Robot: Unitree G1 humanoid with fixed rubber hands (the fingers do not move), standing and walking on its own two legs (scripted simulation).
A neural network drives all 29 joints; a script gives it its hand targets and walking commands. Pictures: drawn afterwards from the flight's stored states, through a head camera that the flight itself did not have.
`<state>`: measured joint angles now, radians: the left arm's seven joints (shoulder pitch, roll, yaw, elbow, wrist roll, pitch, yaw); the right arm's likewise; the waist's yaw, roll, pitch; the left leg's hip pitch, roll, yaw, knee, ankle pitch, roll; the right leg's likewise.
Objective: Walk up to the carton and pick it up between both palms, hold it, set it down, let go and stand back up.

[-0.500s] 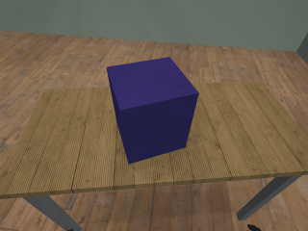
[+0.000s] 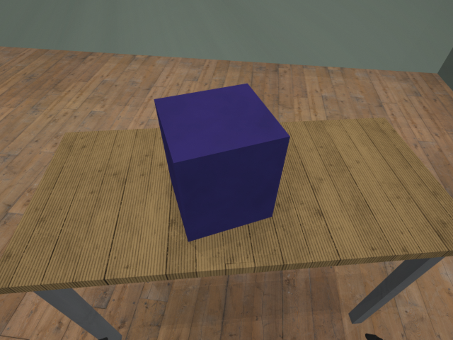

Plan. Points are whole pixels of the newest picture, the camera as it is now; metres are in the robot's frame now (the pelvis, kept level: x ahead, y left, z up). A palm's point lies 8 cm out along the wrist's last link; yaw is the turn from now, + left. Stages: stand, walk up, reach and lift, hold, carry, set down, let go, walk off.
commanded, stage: stand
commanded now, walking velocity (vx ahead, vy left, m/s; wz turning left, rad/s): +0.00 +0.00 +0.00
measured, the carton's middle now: (217, 162) +0.49 +0.04 +0.04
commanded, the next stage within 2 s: none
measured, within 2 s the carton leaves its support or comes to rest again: neither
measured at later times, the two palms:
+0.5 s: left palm out of the picture +0.09 +0.27 -0.11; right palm out of the picture +0.10 -0.28 -0.11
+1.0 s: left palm out of the picture +0.08 +0.27 -0.11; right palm out of the picture +0.09 -0.28 -0.11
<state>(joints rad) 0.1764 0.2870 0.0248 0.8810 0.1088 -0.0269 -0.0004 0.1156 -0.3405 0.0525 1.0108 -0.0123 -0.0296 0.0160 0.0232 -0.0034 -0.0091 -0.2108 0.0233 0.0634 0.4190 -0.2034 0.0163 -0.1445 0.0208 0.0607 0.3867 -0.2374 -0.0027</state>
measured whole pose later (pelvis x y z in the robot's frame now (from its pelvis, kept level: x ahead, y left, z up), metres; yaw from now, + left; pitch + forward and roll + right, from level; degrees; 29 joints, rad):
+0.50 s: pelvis -0.01 +0.00 +0.00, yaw +0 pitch -1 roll -1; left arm 0.19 0.29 0.02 0.89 0.11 -0.03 0.00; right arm 0.12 -0.34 0.05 1.03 -0.01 -0.03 0.02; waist 0.02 0.00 -0.01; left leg -0.21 0.02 0.06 0.42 -0.19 0.02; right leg -0.14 0.02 0.06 0.38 -0.23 0.00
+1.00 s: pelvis -0.01 +0.00 +0.00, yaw +0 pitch -1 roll -1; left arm 0.20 0.29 0.02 0.90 0.11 -0.03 0.00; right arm 0.12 -0.34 0.05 1.04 -0.01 -0.03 0.02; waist 0.02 0.00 -0.01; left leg -0.21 0.02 0.06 0.41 -0.18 0.02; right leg -0.14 0.02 0.06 0.37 -0.21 0.00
